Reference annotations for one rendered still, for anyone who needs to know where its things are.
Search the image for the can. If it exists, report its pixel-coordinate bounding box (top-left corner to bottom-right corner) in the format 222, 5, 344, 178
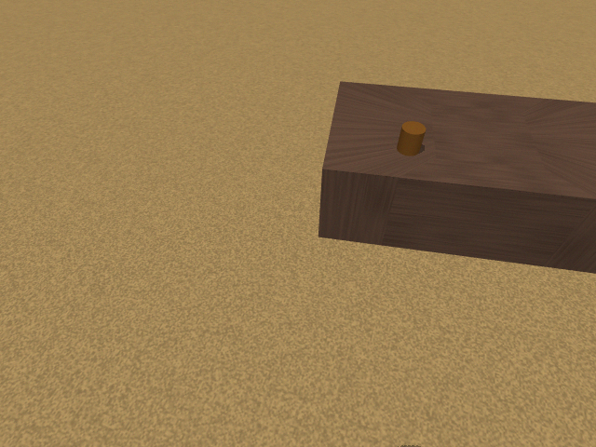
397, 121, 426, 156

